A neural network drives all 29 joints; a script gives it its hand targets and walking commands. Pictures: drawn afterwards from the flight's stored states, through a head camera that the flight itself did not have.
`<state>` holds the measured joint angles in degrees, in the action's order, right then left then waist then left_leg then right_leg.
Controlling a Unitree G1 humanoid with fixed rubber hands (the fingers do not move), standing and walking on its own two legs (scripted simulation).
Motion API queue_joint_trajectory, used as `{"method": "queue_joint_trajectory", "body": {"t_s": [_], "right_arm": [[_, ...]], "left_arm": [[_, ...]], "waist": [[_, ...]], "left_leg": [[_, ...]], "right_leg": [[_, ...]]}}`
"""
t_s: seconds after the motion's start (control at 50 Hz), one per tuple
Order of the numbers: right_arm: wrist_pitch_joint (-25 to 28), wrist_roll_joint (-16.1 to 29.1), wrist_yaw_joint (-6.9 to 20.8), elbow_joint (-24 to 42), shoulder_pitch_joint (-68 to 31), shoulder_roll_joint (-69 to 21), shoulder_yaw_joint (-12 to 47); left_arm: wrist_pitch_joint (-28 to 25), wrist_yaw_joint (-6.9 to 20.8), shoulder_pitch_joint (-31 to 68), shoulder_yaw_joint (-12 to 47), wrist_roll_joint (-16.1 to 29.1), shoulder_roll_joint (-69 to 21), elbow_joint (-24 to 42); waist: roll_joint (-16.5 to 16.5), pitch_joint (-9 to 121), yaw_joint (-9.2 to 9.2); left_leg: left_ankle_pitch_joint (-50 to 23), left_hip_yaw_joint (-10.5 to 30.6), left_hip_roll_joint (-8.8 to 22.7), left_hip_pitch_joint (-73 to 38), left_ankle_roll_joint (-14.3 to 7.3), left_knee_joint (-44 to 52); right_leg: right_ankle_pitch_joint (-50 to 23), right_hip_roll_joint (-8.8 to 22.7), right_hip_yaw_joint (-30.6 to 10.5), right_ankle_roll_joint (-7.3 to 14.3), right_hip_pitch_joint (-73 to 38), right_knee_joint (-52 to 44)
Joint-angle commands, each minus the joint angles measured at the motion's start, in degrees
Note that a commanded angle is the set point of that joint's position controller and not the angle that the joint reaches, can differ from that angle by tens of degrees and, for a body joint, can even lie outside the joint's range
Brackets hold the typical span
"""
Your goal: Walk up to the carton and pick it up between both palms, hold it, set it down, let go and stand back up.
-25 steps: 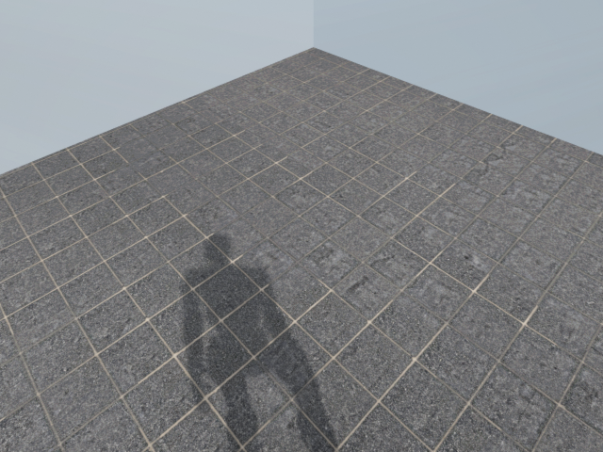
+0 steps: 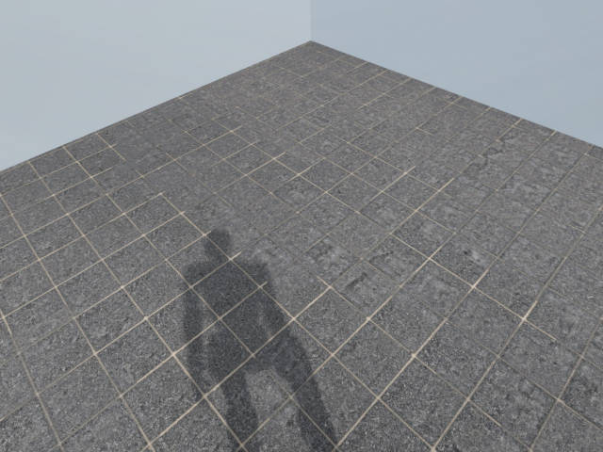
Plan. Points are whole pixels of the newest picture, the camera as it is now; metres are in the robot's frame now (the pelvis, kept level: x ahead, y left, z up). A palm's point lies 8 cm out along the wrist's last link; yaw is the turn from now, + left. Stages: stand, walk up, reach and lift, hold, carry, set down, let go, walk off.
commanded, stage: stand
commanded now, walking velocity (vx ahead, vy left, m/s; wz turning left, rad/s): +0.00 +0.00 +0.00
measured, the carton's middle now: out of the picture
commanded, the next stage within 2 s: none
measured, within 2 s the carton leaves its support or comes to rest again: neither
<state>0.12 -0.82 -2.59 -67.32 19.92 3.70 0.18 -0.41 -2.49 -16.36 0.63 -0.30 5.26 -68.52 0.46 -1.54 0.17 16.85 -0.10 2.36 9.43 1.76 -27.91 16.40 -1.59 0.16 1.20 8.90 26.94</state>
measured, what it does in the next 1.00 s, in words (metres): stands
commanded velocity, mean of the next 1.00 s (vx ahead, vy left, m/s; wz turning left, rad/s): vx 0.00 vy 0.00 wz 0.00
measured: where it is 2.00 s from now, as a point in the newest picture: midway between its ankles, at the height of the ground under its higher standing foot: outside the picture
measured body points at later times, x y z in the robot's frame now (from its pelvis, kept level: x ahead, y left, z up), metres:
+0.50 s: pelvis +0.02 -0.01 +0.00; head +0.03 -0.01 +0.45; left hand -0.01 +0.19 -0.17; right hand -0.02 -0.20 -0.17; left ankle -0.02 +0.14 -0.74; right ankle -0.02 -0.11 -0.74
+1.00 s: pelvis +0.03 -0.02 +0.00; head +0.03 -0.02 +0.45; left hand +0.01 +0.18 -0.17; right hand -0.01 -0.21 -0.17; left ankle -0.02 +0.14 -0.74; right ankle -0.02 -0.11 -0.74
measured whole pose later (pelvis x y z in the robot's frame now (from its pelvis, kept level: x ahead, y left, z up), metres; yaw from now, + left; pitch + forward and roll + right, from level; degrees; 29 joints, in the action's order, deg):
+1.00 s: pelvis +0.03 -0.02 +0.00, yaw +0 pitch -2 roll +0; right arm 0.2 -0.3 -2.9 -67.3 18.8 4.6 -0.1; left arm -1.2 -2.4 -15.8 1.1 -0.2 5.5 -69.0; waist 0.8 -2.2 -0.2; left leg 18.2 0.5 4.0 5.9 3.5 -26.2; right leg 18.0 -3.0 1.2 2.8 5.2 25.3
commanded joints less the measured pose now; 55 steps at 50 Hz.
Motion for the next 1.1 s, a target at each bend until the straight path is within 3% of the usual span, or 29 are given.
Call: {"method": "queue_joint_trajectory", "body": {"t_s": [0.0,0.04,0.1,0.16,0.2,0.24,0.3,0.36,0.4,0.44,0.46,0.48,0.5,0.54,0.56,0.6,0.62,0.64,0.72,0.74,0.76,0.78,0.82,0.86,0.88,0.92,0.98,1.02,1.08], "right_arm": [[0.4,0.3,-0.7,0.4,6.2,6.2,-1.3],[0.3,0.0,-0.5,0.7,6.3,6.0,-1.3],[0.2,0.5,-0.5,0.0,6.3,4.3,-0.6],[1.1,0.2,-0.5,1.9,3.4,7.7,-1.7],[0.6,0.5,-0.1,0.3,3.7,5.6,-1.4],[0.7,0.3,-0.3,0.0,4.9,4.4,-0.9],[0.0,0.1,-0.4,-0.5,5.6,4.0,-1.3],[0.3,0.7,-0.4,-1.0,8.1,3.4,-0.5],[0.4,0.4,-0.4,-0.3,5.8,7.0,-1.8],[0.5,0.3,-0.9,-0.7,7.8,6.6,-1.3],[0.9,0.0,-1.2,0.0,4.8,7.0,-1.1],[0.6,0.3,-0.9,0.9,3.2,6.5,-1.6],[0.6,0.7,-1.0,0.6,5.3,4.4,-0.9],[0.4,0.6,-0.5,0.6,4.7,4.1,-0.7],[0.7,1.0,-0.8,0.8,4.2,5.8,-0.9],[0.6,0.3,-0.3,-0.7,6.7,5.3,-1.3],[0.5,0.3,-0.8,-0.6,6.1,6.5,-1.6],[0.6,0.3,-0.5,0.5,5.1,4.4,-0.9],[0.9,0.6,-0.9,0.0,5.8,7.1,-1.5],[0.5,0.5,-1.0,0.2,5.7,4.2,-0.8],[0.3,0.6,-1.0,-0.3,5.4,4.2,-0.7],[0.2,0.3,-0.8,0.9,4.7,4.0,-0.9],[0.4,0.0,-1.0,0.4,5.5,6.2,-0.9],[1.2,0.5,-0.5,0.8,4.6,8.4,-1.7],[0.5,0.4,-0.7,-0.2,6.5,4.7,-1.0],[0.0,0.2,-0.8,0.3,4.3,5.8,-1.1],[0.0,0.2,-0.5,-0.8,7.0,4.2,-0.8],[-0.4,0.5,-0.6,0.0,4.2,4.8,-0.8],[0.2,0.6,-0.8,0.0,5.8,4.4,-0.8]], "left_arm": [[-0.6,0.1,-5.6,0.1,-0.3,2.8,0.2],[-0.7,0.1,-3.5,-0.6,-0.5,4.9,0.8],[-0.7,-0.4,-7.9,0.1,0.1,2.8,-0.6],[-1.1,-0.1,-3.9,-1.1,0.0,4.9,1.0],[-1.3,0.4,-6.3,-0.3,0.4,3.3,0.3],[-0.8,0.5,-4.4,-0.4,0.2,4.4,0.4],[-0.8,-0.3,-3.6,-0.3,-0.4,4.1,0.5],[-0.7,0.2,-6.6,-0.7,-0.2,4.9,-0.2],[-1.1,0.0,-7.2,-0.7,-0.1,4.6,-1.0],[-1.1,-0.2,-5.1,-0.9,-0.2,4.3,-0.3],[-1.1,0.2,-5.5,-1.0,0.5,5.2,0.0],[-1.6,0.1,-5.0,-0.6,0.0,4.0,0.4],[-1.1,-0.4,-5.2,-0.7,0.0,5.3,-0.7],[-0.9,-0.5,-6.2,-0.7,-0.4,5.6,-0.8],[-1.0,-0.3,-5.7,-0.7,0.5,3.7,-0.2],[-1.2,-0.1,-2.9,-0.3,0.2,4.1,0.9],[-1.3,0.2,-3.5,-0.4,0.2,4.2,0.9],[-1.2,0.1,-3.9,-0.7,0.4,4.8,0.5],[-1.1,-0.6,-4.3,-0.5,0.1,4.9,0.1],[-0.7,-0.7,-4.7,0.1,-0.4,2.5,-0.4],[-0.8,-0.6,-4.8,0.4,0.4,2.0,0.2],[-0.8,-0.7,-3.9,0.0,-0.2,4.6,-0.2],[-0.7,-0.8,-4.6,-0.7,0.3,6.5,0.2],[-0.9,0.1,-4.8,-0.6,0.4,5.6,-0.1],[-1.6,0.1,-3.1,-0.7,-0.2,7.6,0.9],[-1.5,0.0,-5.7,-0.3,-0.2,6.3,-0.3],[-0.8,0.0,-4.0,0.4,0.0,3.6,0.0],[-1.2,0.1,-4.6,-0.4,0.2,6.3,0.3],[-1.1,-0.6,-5.7,0.0,0.1,6.2,0.0]], "waist": [[-0.2,-5.6,-0.91],[-1.4,-5.6,0.16],[2.5,-7.3,-0.62],[-4.0,-3.5,-0.01],[1.7,-4.6,-1.39],[-0.9,-4.3,-0.48],[5.3,-6.1,0.96],[0.7,-5.3,-0.69],[2.7,-2.8,-0.54],[-1.4,-5.2,0.18],[-0.7,-5.7,-1.43],[1.2,-3.2,-0.56],[-2.9,-5.6,-0.08],[0.0,-3.1,-0.1],[-1.5,-6.4,-1.29],[-1.1,-4.4,0.33],[2.0,-3.6,-0.83],[-1.8,-4.3,-0.6],[1.1,-4.2,-0.49],[-2.8,-5.4,-0.45],[0.7,-7.6,-0.97],[-1.6,-7.1,-0.22],[1.9,-4.3,-0.42],[1.6,-4.6,-1.24],[1.7,-4.6,0.48],[1.4,-7.1,-1.05],[-0.8,-7.0,0.88],[3.4,-9.2,-0.41],[-0.7,-4.1,-0.22]], "left_leg": [[-10.2,2.7,2.7,2.2,-2.3,5.7],[-9.2,2.7,2.5,3.6,-2.6,6.0],[-9.8,2.5,2.9,4.1,-1.8,5.8],[-12.9,2.6,3.6,1.5,-2.3,4.9],[-14.2,1.3,3.0,2.1,-2.4,4.7],[-11.3,2.0,2.9,1.2,-2.1,4.9],[-12.1,1.4,3.3,-0.5,-1.4,6.4],[-10.3,2.4,2.5,1.1,-1.6,6.2],[-15.5,1.5,3.3,-0.9,-2.4,5.4],[-14.5,1.5,3.7,-0.6,-2.2,5.1],[-16.9,1.8,3.9,0.1,-2.1,4.8],[-16.0,1.5,3.5,-1.5,-2.1,4.5],[-15.2,2.5,3.8,0.4,-1.9,5.2],[-10.2,1.3,3.0,0.7,-1.9,5.8],[-13.1,1.8,3.3,2.3,-2.5,5.9],[-16.2,1.5,3.7,-0.7,-1.6,5.3],[-17.3,1.3,3.7,-0.9,-2.1,4.4],[-16.1,1.7,3.9,1.8,-2.1,4.4],[-16.2,1.8,3.6,1.6,-2.1,4.8],[-16.0,1.6,3.8,0.1,-1.4,5.1],[-14.8,1.3,4.0,3.8,-1.6,5.3],[-14.5,1.7,3.9,-0.8,-1.4,6.1],[-17.0,1.1,4.2,-0.3,-1.4,5.5],[-19.1,1.6,3.9,0.4,-1.0,5.5],[-14.7,1.6,3.8,-0.3,-1.3,5.4],[-13.3,1.2,3.6,0.2,-1.3,5.6],[-10.3,1.2,4.0,0.2,-0.8,6.0],[-11.2,1.9,4.1,1.4,-1.5,6.3],[-11.0,1.4,4.1,-1.5,-0.8,6.1]], "right_leg": [[-10.5,5.1,-4.5,1.9,2.3,-6.1],[-10.4,5.4,-4.7,1.5,1.7,-6.5],[-15.4,6.1,-5.6,2.6,1.4,-6.6],[-19.0,5.9,-4.6,2.7,0.2,-6.1],[-19.0,5.6,-4.6,2.1,-0.2,-6.2],[-17.9,5.7,-4.3,1.8,0.2,-6.8],[-16.8,6.5,-5.9,2.0,2.7,-5.7],[-10.5,5.0,-3.6,1.3,1.1,-6.6],[-18.9,5.9,-4.3,1.5,0.1,-5.4],[-21.3,6.1,-4.6,2.3,1.2,-5.2],[-22.0,5.9,-3.2,2.0,-0.2,-5.5],[-23.7,6.4,-4.4,2.4,-1.0,-5.2],[-24.0,6.1,-4.4,2.2,-0.1,-6.0],[-20.3,6.5,-4.4,2.1,-2.2,-6.0],[-21.4,6.5,-4.9,2.3,-1.3,-5.4],[-22.9,6.6,-3.9,2.8,-1.5,-5.7],[-22.5,6.3,-4.4,3.0,-1.2,-5.6],[-23.2,6.0,-3.8,2.6,-2.7,-6.0],[-25.8,6.5,-4.2,3.1,-4.4,-5.5],[-25.1,5.9,-2.7,2.6,-2.2,-5.1],[-21.8,6.1,-4.2,2.7,-2.2,-6.0],[-26.2,6.6,-4.8,2.8,0.6,-5.4],[-23.7,6.0,-4.3,2.5,-2.7,-6.0],[-24.4,5.8,-3.2,2.3,-4.2,-5.6],[-26.1,6.5,-4.0,3.1,-2.2,-6.0],[-26.6,6.7,-4.2,2.2,-1.2,-5.8],[-21.0,6.0,-4.3,2.6,-1.3,-7.4],[-21.0,6.9,-4.9,2.7,-0.3,-8.3],[-21.5,7.7,-6.1,2.7,-2.7,-7.7]]}}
